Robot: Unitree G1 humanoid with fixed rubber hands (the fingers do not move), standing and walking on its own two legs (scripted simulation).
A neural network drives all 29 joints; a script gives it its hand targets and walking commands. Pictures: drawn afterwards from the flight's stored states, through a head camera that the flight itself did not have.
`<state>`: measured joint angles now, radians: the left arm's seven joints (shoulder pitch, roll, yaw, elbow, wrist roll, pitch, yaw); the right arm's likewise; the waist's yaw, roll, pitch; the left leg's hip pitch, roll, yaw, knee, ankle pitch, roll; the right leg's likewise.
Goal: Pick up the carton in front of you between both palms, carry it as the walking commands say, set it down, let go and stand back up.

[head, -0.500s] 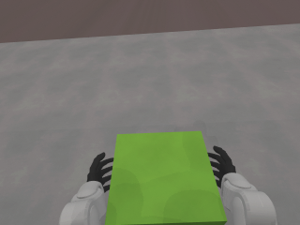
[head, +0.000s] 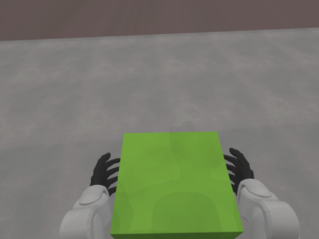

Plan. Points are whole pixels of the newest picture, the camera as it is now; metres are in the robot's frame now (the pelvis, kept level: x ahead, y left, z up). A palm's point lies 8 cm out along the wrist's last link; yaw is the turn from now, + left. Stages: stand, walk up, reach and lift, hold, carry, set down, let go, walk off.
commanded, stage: carry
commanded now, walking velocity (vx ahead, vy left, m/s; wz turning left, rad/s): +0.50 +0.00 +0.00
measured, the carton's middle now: (171, 197) +0.24 -0.01 +0.01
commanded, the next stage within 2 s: none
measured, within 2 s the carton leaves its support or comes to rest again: neither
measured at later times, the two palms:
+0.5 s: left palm (127, 100) +0.54 +0.11 +0.08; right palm (214, 93) +0.57 -0.19 +0.07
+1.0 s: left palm (121, 50) +0.89 +0.16 +0.08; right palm (187, 48) +0.88 -0.14 +0.09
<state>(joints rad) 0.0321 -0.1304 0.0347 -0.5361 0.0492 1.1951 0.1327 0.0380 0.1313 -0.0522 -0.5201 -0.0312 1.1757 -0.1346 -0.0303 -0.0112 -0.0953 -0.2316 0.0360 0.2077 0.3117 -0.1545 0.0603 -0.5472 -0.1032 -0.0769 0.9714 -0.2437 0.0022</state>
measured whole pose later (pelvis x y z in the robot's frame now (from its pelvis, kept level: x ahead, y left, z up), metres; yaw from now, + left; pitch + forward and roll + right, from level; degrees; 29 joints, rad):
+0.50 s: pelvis +0.33 -0.06 +0.00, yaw +4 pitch +4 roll +2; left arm 0.08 -0.14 0.05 -0.51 0.04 1.14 0.11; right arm 0.06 0.13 -0.03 -0.50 -0.07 1.16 -0.12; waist 0.03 0.01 -0.08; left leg -0.56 0.09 0.09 0.99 -0.25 0.00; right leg -0.22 -0.04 -0.21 0.32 -0.18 -0.06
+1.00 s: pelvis +0.65 +0.01 +0.00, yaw +0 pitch +4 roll -2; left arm 0.05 -0.13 0.03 -0.58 0.05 1.19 0.12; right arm 0.05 0.13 -0.05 -0.56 -0.03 1.17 -0.13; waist -0.03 -0.01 -0.05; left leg -0.22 0.04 0.21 0.31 -0.17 0.07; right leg -0.52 -0.08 -0.09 0.96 -0.28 0.00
